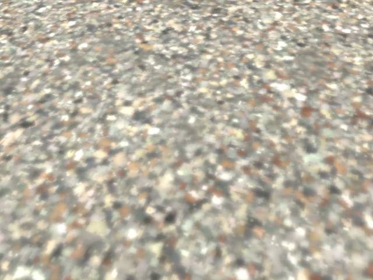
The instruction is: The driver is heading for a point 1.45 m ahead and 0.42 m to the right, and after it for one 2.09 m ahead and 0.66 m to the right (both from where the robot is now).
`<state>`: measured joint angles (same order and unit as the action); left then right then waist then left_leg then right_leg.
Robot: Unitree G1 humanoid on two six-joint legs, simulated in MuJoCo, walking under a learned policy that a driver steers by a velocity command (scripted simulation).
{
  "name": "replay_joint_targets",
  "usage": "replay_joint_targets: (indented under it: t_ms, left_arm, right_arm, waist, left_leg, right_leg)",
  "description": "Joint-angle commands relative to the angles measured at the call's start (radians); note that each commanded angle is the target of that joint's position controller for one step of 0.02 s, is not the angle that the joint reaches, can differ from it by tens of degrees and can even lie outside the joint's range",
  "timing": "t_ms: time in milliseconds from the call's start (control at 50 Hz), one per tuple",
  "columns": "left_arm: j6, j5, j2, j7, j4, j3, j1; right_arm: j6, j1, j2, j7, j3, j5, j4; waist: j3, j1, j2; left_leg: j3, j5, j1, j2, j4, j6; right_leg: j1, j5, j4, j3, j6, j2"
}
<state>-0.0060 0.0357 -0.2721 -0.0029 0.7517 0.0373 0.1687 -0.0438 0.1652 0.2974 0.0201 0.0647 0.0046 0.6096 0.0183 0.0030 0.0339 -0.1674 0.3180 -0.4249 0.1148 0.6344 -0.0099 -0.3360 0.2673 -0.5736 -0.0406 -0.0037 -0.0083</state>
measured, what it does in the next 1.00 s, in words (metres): steps on the spot: left foot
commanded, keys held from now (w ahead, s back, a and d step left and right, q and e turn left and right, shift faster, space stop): no key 0.90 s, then w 0.10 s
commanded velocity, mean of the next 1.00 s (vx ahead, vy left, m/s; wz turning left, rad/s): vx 0.02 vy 0.00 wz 0.06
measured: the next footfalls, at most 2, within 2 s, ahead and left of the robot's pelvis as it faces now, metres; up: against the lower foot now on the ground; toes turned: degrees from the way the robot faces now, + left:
left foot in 0.24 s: +0.02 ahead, +0.14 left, +0.00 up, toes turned -3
left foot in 1.58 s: +0.42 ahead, +0.14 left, +0.00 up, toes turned +2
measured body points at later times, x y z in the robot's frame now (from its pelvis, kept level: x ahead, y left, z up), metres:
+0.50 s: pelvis +0.00 +0.01 +0.01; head +0.00 +0.02 +0.46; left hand +0.11 +0.27 -0.12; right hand +0.12 -0.24 -0.11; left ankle -0.02 +0.14 -0.73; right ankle +0.03 -0.13 -0.73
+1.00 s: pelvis +0.01 +0.01 +0.00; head +0.01 +0.01 +0.45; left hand +0.05 +0.28 -0.14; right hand +0.06 -0.24 -0.14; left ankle -0.02 +0.14 -0.73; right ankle +0.02 -0.12 -0.73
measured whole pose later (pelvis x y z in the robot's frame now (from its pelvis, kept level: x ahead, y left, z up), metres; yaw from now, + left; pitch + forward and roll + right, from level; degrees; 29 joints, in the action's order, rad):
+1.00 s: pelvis +0.01 +0.01 +0.00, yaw +1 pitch -2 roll +0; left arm 0.01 -0.01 -0.23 -0.04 1.04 0.04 0.23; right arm 0.00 0.28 0.22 0.04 0.03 -0.01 0.95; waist 0.02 -0.01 0.00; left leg -0.06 0.35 -0.18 0.01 0.54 -0.01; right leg -0.26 0.36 -0.58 -0.04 -0.01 0.02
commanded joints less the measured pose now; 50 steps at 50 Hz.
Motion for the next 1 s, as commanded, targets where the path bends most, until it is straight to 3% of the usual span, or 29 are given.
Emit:
replay_joint_targets:
  t_ms: [20, 60, 100, 140, 180, 220, 240, 260, 280, 300, 320, 360, 480, 900, 920, 960, 1000]
  left_arm:
    - [-0.022, 0.014, -0.156, -0.008, -0.092, 0.037, -0.055]
    - [-0.025, -0.021, -0.143, -0.014, -0.088, 0.034, -0.082]
    - [-0.02, -0.028, -0.107, -0.013, -0.076, 0.022, -0.086]
    - [-0.008, -0.027, -0.099, -0.01, -0.064, 0.021, -0.07]
    - [0.003, -0.03, -0.119, -0.009, -0.045, 0.027, -0.02]
    - [0.005, -0.044, -0.117, -0.007, -0.032, 0.024, -0.005]
    - [-0.005, -0.043, -0.11, -0.004, -0.022, 0.02, 0.024]
    - [-0.021, -0.025, -0.098, 0.003, -0.024, 0.014, 0.029]
    - [-0.033, -0.019, -0.077, 0.01, -0.021, 0.011, 0.057]
    - [-0.035, -0.011, -0.1, 0.01, -0.013, 0.012, -0.004]
    - [-0.032, -0.015, -0.098, 0.01, -0.013, 0.014, -0.033]
    - [-0.018, -0.02, -0.086, 0.001, -0.006, 0.011, -0.043]
    - [-0.006, -0.023, -0.075, -0.013, 0.043, 0.014, -0.019]
    - [0.006, -0.034, -0.067, -0.041, 0.234, 0.021, 0.035]
    - [0.008, -0.034, -0.056, -0.042, 0.248, 0.018, 0.053]
    - [0.009, -0.046, -0.062, -0.046, 0.254, 0.022, 0.053]
    - [-0.014, -0.048, -0.046, -0.041, 0.233, 0.018, 0.018]
  right_arm:
    - [0.023, 0.013, 0.17, 0.007, 0.052, -0.002, -0.064]
    - [0.005, 0.045, 0.135, 0.014, 0.052, -0.001, -0.029]
    - [-0.002, 0.06, 0.068, 0.012, 0.031, -0.003, -0.01]
    - [0.003, 0.025, 0.018, 0.007, 0.009, -0.005, -0.012]
    - [0.006, 0.007, 0.024, 0.003, 0.009, -0.015, -0.008]
    - [0.007, 0.046, 0.037, 0.001, 0.012, -0.014, 0.025]
    - [0.008, 0.044, 0.067, 0.004, 0.015, -0.004, 0.025]
    - [0.006, 0.05, 0.118, 0.012, 0.022, 0.006, 0.017]
    - [0.005, 0.044, 0.142, 0.009, 0.031, 0.007, 0.046]
    - [0.009, 0.031, 0.083, -0.001, 0.021, 0.008, 0.036]
    - [0.014, 0.03, 0.053, -0.004, 0.01, 0.017, 0.046]
    - [0.025, 0.026, 0.06, -0.002, 0.009, 0.015, 0.057]
    - [0.041, 0.052, 0.046, 0.008, -0.002, 0.011, 0.095]
    - [0.056, 0.108, 0.018, 0.017, -0.017, 0.001, 0.285]
    - [0.054, 0.128, 0.014, 0.019, -0.018, 0.0, 0.302]
    - [0.047, 0.136, 0.053, 0.024, -0.005, -0.011, 0.31]
    - [0.058, 0.171, 0.087, 0.024, 0.004, -0.021, 0.312]
  waist:
    - [-0.055, 0.002, -0.222]
    - [-0.045, 0.013, -0.175]
    - [-0.046, 0.022, -0.164]
    - [-0.068, -0.003, -0.204]
    - [-0.09, -0.029, -0.23]
    - [-0.085, -0.006, -0.212]
    - [-0.092, -0.015, -0.18]
    - [-0.117, -0.031, -0.09]
    - [-0.124, -0.072, 0.064]
    - [-0.105, -0.023, 0.036]
    - [-0.081, -0.019, 0.022]
    - [-0.034, -0.017, 0.021]
    - [0.005, -0.022, 0.012]
    - [0.016, -0.019, -0.026]
    - [-0.004, -0.018, -0.02]
    - [0.048, -0.007, 0.017]
    - [0.119, 0.016, 0.082]
  left_leg:
    - [0.005, 0.225, -0.045, -0.042, 0.296, 0.042]
    - [0.0, 0.176, -0.072, -0.053, 0.391, 0.076]
    - [0.033, 0.148, -0.031, -0.072, 0.332, 0.097]
    - [0.099, 0.134, 0.043, -0.1, 0.149, 0.106]
    - [0.126, 0.088, 0.106, -0.1, -0.018, 0.103]
    - [0.142, -0.132, 0.225, -0.096, -0.272, 0.076]
    - [0.094, -0.222, 0.298, -0.128, -0.298, 0.052]
    - [0.027, -0.419, 0.375, -0.205, -0.245, 0.022]
    - [0.033, -0.339, 0.318, -0.201, -0.179, -0.027]
    - [0.035, -0.234, 0.261, -0.184, -0.197, -0.04]
    - [0.033, -0.177, 0.23, -0.181, -0.212, -0.03]
    - [0.039, -0.164, 0.193, -0.169, -0.22, -0.01]
    - [0.042, -0.113, 0.152, -0.16, -0.227, -0.002]
    - [0.088, -0.147, 0.18, -0.124, -0.236, 0.003]
    - [0.094, -0.042, 0.187, -0.117, -0.248, -0.002]
    - [0.058, 0.318, 0.141, -0.125, -0.276, -0.045]
    - [-0.082, 0.516, 0.12, -0.22, -0.362, -0.112]
  right_leg:
    - [0.057, -0.19, 0.297, -0.392, 0.262, 0.348]
    - [0.1, -0.232, 0.263, -0.293, 0.217, 0.285]
    - [0.12, -0.336, 0.235, -0.199, 0.192, 0.227]
    - [0.16, -0.391, 0.201, -0.141, 0.176, 0.184]
    - [0.207, -0.425, 0.173, -0.155, 0.188, 0.19]
    - [0.189, -0.409, 0.152, -0.153, 0.159, 0.176]
    - [0.15, -0.358, 0.157, -0.159, 0.118, 0.171]
    - [0.092, -0.295, 0.124, -0.121, 0.072, 0.141]
    - [0.106, -0.155, 0.144, -0.031, 0.024, 0.065]
    - [0.14, -0.108, 0.115, -0.006, -0.011, 0.047]
    - [0.139, -0.1, 0.111, -0.001, -0.017, 0.044]
    - [0.128, -0.124, 0.104, 0.0, -0.01, 0.044]
    - [0.137, -0.105, 0.112, 0.0, -0.016, 0.043]
    - [0.154, -0.135, 0.135, 0.006, -0.02, 0.039]
    - [0.16, -0.042, 0.131, 0.024, -0.018, 0.023]
    - [0.079, 0.253, 0.067, 0.067, 0.001, -0.022]
    - [-0.04, 0.307, -0.024, 0.079, 0.016, -0.027]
